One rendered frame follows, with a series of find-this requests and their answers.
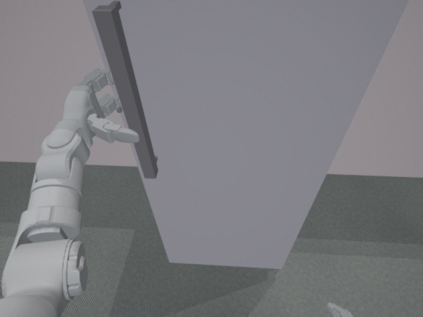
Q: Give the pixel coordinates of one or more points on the left robot upper arm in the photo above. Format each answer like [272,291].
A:
[43,277]

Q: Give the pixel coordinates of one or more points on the fridge door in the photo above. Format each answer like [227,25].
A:
[246,103]

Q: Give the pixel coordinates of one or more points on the handle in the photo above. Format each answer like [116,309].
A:
[109,25]

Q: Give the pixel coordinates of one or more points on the left robot forearm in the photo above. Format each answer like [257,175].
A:
[57,188]

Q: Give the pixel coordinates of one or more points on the robot right hand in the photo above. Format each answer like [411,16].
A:
[336,311]

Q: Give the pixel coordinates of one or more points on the robot left hand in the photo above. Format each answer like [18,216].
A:
[81,105]

